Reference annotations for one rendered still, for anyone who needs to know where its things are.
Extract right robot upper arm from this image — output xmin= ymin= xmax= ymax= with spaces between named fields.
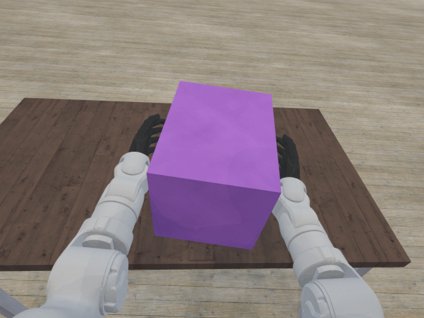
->
xmin=301 ymin=278 xmax=384 ymax=318

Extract table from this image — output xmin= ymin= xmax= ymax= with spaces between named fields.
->
xmin=0 ymin=97 xmax=411 ymax=318

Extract left robot forearm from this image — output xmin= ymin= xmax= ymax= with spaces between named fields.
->
xmin=46 ymin=152 xmax=150 ymax=300

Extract carton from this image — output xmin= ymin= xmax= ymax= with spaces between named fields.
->
xmin=146 ymin=81 xmax=282 ymax=250

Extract left robot hand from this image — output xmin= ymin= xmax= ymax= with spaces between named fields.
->
xmin=129 ymin=114 xmax=166 ymax=156

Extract right robot forearm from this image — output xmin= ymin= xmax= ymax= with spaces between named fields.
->
xmin=272 ymin=177 xmax=384 ymax=317

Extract right robot hand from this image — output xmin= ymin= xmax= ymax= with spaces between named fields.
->
xmin=276 ymin=134 xmax=300 ymax=180

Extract left robot upper arm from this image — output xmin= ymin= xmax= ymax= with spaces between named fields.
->
xmin=13 ymin=246 xmax=129 ymax=318

